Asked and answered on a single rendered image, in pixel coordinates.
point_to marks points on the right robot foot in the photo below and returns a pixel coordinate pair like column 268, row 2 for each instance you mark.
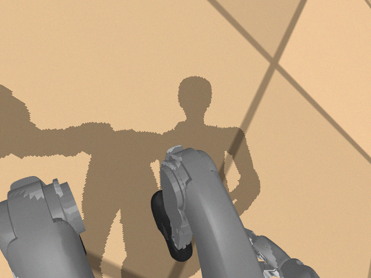
column 163, row 224

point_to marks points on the right robot hand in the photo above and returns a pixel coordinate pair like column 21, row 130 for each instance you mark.
column 269, row 252

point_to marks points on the right robot arm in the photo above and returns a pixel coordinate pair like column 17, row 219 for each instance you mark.
column 294, row 268

